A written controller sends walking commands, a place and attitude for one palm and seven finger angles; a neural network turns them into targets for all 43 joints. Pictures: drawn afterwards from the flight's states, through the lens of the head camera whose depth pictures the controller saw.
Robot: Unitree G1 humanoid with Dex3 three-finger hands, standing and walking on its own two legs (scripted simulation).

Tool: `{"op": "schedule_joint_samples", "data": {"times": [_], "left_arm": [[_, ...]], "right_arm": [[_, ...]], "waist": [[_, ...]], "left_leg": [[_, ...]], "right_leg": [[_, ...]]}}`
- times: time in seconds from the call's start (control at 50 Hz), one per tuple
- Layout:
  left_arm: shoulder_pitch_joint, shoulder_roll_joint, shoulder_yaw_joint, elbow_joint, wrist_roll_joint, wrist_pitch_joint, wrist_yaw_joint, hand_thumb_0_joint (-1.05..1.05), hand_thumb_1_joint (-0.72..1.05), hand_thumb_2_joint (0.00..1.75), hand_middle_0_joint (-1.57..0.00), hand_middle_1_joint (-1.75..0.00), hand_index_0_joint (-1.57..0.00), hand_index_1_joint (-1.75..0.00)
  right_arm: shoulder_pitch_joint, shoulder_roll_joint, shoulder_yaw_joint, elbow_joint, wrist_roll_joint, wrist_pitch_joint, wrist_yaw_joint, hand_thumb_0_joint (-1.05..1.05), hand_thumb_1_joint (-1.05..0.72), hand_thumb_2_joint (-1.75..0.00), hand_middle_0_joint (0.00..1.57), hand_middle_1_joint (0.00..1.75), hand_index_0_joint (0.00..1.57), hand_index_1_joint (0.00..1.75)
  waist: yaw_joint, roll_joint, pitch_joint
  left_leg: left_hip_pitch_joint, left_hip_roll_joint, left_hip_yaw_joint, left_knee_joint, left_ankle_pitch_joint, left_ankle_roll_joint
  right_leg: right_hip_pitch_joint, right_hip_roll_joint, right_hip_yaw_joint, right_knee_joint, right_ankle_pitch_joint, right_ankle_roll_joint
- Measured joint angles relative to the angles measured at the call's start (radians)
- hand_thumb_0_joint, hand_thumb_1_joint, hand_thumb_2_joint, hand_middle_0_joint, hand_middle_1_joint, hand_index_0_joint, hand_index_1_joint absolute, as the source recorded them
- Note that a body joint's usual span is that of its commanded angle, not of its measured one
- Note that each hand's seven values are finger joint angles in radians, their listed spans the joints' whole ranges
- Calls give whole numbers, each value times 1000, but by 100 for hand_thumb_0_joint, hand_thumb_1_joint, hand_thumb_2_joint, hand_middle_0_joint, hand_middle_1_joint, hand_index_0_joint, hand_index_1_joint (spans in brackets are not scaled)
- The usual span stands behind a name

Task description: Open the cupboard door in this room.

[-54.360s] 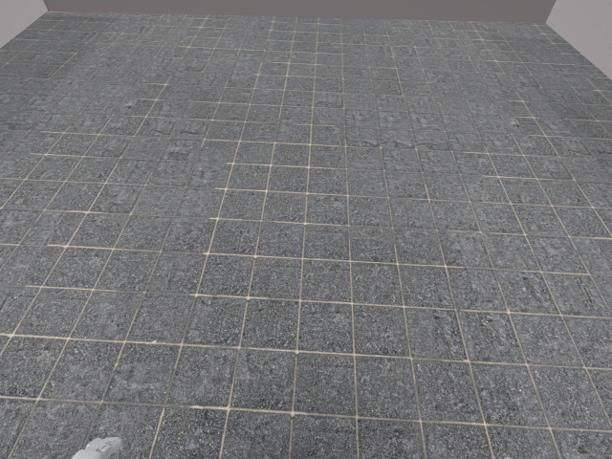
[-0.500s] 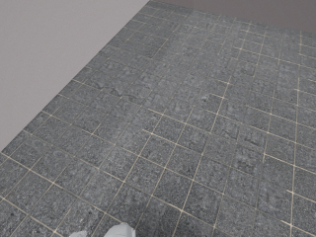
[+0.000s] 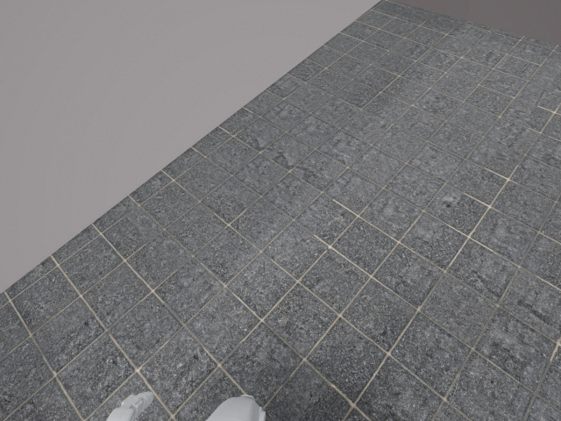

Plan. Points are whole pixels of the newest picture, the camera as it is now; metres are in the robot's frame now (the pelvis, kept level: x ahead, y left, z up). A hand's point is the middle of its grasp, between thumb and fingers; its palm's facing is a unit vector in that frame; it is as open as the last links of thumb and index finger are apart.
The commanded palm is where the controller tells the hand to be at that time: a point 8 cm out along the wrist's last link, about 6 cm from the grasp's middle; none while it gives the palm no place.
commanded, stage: turn to face it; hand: left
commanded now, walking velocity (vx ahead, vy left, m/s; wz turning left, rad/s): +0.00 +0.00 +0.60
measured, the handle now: out of the picture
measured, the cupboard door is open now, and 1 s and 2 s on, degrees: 41 41 41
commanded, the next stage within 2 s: none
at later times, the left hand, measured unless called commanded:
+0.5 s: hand out of the picture +0.02 +0.23 -0.16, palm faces +0.35 -0.90 -0.26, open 7.4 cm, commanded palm none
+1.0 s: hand out of the picture -0.01 +0.15 -0.15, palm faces +0.60 -0.76 -0.23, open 7.4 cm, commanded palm none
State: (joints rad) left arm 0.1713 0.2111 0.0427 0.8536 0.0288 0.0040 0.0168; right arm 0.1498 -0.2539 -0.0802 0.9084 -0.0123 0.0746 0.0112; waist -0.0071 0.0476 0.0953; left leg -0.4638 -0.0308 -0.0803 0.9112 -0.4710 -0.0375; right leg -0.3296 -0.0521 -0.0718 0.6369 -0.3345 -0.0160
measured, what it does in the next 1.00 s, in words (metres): steps on the spot, turning left: left foot, then right foot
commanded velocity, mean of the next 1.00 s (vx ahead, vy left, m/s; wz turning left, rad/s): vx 0.00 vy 0.00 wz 0.60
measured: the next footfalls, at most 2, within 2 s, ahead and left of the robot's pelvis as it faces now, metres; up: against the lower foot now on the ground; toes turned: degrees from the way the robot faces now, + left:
left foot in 0.34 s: +0.03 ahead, +0.11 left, +0.00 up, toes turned +20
right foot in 0.70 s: +0.13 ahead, -0.13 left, +0.00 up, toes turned +23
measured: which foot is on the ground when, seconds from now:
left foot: up 0.00-0.32, down 0.34-0.70, up 0.72-1.00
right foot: down 0.00-0.34, up 0.36-0.68, down 0.70-1.00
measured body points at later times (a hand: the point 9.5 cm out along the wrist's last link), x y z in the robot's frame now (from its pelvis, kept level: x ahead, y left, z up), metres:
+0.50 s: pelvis +0.02 +0.00 +0.01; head +0.07 +0.03 +0.45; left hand +0.00 +0.27 -0.14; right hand +0.21 -0.21 -0.12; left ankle -0.01 +0.10 -0.73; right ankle +0.04 -0.15 -0.66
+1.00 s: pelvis +0.06 -0.04 +0.01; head +0.11 +0.00 +0.46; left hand -0.04 +0.19 -0.14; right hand +0.30 -0.19 -0.13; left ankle -0.02 +0.06 -0.69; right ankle +0.09 -0.15 -0.73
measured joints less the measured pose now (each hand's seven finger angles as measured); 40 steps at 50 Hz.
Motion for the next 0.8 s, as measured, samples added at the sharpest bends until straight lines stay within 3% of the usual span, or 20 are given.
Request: {"op": "schedule_joint_samples", "data": {"times": [0.04, 0.1, 0.18, 0.28, 0.32, 0.34, 0.38, 0.46, 0.52, 0.6, 0.68, 0.7, 0.74, 0.8], "left_arm": [[10, -19, -7, 3, -2, 0, 5, 1, 91, 90, -20, -30, -20, -30], [24, -36, -13, 16, -1, 3, 9, 1, 90, 90, -20, -30, -20, -30], [34, -41, -12, 27, -1, -4, 10, 1, 91, 90, -21, -30, -20, -30], [45, -12, 1, 38, 2, -6, 5, 1, 92, 90, -21, -30, -21, -30], [59, 4, 8, 45, -3, -1, 1, 1, 91, 90, -21, -30, -21, -30], [66, 11, 12, 48, -7, 6, -2, 1, 91, 90, -21, -30, -20, -30], [50, 36, 19, 61, -8, 34, 0, 1, 91, 90, -21, -30, -20, -30], [9, 54, 30, 73, -7, 60, 0, 1, 91, 90, -20, -30, -20, -30], [-8, 52, 30, 54, -8, 55, -7, 1, 91, 90, -20, -30, -20, -30], [-26, 44, 24, 28, -9, 47, -10, 1, 91, 90, -20, -30, -20, -30], [-30, 33, 15, 6, -13, 26, -11, 1, 91, 90, -20, -30, -20, -30], [-26, 29, 13, 0, -9, 14, -9, 1, 91, 90, -20, -30, -20, -30], [-25, 7, 3, 0, -3, 1, -2, 1, 91, 90, -20, -30, -20, -30], [-5, -19, -6, 4, -3, 1, 7, 1, 91, 90, -20, -30, -20, -30]], "right_arm": [[-7, -6, -6, 13, -1, 10, 5, 1, -91, -90, 20, 30, 20, 30], [-12, 2, -4, 21, 1, 13, 12, 1, -91, -90, 20, 30, 19, 29], [-20, 16, 4, 26, 4, 13, 17, 1, -91, -90, 20, 30, 19, 29], [-52, 29, 16, 17, 6, 5, 18, 1, -91, -90, 20, 30, 19, 29], [-60, 28, 20, 1, 4, -7, 19, 1, -91, -90, 20, 30, 19, 29], [-60, 24, 20, -10, 0, -18, 20, 1, -91, -90, 20, 30, 19, 29], [-66, 31, 21, -20, -3, -33, 12, 1, -91, -90, 20, 30, 19, 29], [-41, 34, 28, -22, -6, -41, -8, 0, -91, -90, 20, 30, 20, 29], [-21, 30, 29, -9, -7, -39, -11, 0, -91, -90, 20, 30, 20, 30], [2, 25, 25, 1, -10, -33, -8, 0, -90, -90, 21, 30, 20, 30], [21, 18, 14, 4, -6, -20, -8, 1, -90, -90, 21, 30, 20, 30], [25, 13, 9, 4, -1, -16, -7, 1, -90, -90, 21, 30, 20, 30], [18, -4, -4, 13, 1, -6, -6, 1, -90, -90, 21, 30, 20, 30], [4, -14, -12, 24, -1, 9, 0, 1, -91, -90, 20, 30, 20, 30]], "waist": [[-5, -1, 8], [-15, -26, 13], [-10, -59, 19], [13, -89, 31], [14, -99, 26], [10, -94, 16], [12, -115, 24], [15, -106, 15], [18, -88, 6], [8, -62, -3], [-6, -38, -11], [-6, -32, -16], [-11, -7, -5], [-13, -9, 5]], "left_leg": [[-52, 4, 36, 190, 8, -11], [-56, 26, 86, 229, 32, -28], [5, 45, 129, 59, 27, -36], [98, 45, 175, -170, 40, -16], [155, 39, 192, -299, 138, 2], [165, 38, 184, -334, 191, 48], [142, 22, 171, -285, 161, 82], [155, 17, 122, -326, 166, 64], [174, 18, 88, -379, 198, 59], [177, 21, 39, -399, 212, 43], [145, 15, -13, -346, 189, 13], [124, 11, -19, -306, 169, 13], [56, 0, -17, -106, 19, 8], [-27, -1, 35, 182, -3, -8]], "right_leg": [[31, -13, -24, -31, 3, -3], [74, -35, -61, -90, 22, -4], [109, -61, -119, -124, 24, -5], [113, -87, -189, -78, -17, 6], [96, -104, -213, -15, -55, 18], [65, -110, -211, 51, -77, 33], [-19, -104, -116, 245, -187, 66], [-143, -58, 13, 460, -148, 97], [-162, -45, 51, 422, -96, 104], [-119, -22, 62, 258, -89, 103], [-4, 13, 42, 0, 2, 92], [17, 14, 32, -51, 30, 53], [19, 9, 1, -27, 11, 10], [57, -15, -32, -57, 5, 3]]}}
